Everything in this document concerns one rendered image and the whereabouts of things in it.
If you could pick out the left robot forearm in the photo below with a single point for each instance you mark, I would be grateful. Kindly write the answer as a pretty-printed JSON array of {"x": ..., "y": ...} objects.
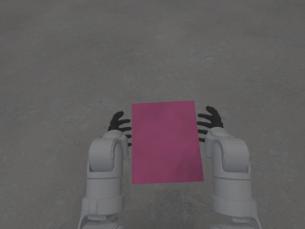
[{"x": 104, "y": 196}]

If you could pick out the carton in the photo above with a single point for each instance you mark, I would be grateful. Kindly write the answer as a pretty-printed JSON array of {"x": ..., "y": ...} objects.
[{"x": 165, "y": 143}]

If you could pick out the robot right hand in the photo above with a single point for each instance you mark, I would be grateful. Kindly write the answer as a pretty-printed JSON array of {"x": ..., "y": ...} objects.
[{"x": 214, "y": 118}]

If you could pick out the robot left hand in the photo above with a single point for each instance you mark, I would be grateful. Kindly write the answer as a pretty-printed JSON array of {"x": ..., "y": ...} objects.
[{"x": 114, "y": 124}]

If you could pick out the right robot forearm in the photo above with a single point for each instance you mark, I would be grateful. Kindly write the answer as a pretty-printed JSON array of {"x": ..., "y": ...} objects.
[{"x": 232, "y": 196}]

